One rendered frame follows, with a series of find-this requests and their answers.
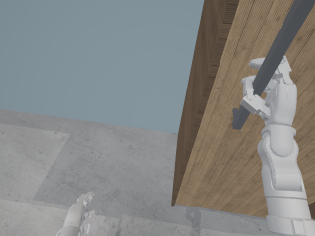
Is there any handle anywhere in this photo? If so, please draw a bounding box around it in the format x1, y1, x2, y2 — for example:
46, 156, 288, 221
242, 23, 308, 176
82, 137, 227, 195
232, 0, 315, 130

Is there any left robot hand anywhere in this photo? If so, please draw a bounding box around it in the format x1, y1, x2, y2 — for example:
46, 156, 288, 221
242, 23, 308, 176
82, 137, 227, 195
62, 191, 98, 236

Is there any right robot forearm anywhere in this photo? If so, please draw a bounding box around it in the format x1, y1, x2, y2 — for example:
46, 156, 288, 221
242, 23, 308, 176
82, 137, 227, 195
257, 123, 315, 236

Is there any right robot hand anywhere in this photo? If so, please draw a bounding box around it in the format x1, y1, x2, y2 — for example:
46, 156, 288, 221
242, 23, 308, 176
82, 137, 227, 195
240, 56, 297, 126

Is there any left robot forearm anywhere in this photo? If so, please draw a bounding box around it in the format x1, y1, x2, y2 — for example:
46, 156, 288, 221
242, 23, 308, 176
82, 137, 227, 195
56, 225, 81, 236

